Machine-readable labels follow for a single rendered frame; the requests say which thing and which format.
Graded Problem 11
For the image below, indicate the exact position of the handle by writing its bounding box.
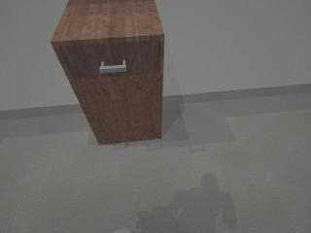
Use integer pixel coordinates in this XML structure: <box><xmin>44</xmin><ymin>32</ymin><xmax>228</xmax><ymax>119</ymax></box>
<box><xmin>99</xmin><ymin>60</ymin><xmax>126</xmax><ymax>74</ymax></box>

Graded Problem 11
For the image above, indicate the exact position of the drawer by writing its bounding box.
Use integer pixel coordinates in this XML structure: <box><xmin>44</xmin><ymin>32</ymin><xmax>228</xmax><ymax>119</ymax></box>
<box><xmin>59</xmin><ymin>40</ymin><xmax>159</xmax><ymax>81</ymax></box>

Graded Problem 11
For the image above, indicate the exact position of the cabinet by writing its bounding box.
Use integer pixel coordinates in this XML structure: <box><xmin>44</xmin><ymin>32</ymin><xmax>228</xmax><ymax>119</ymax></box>
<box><xmin>51</xmin><ymin>0</ymin><xmax>165</xmax><ymax>146</ymax></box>

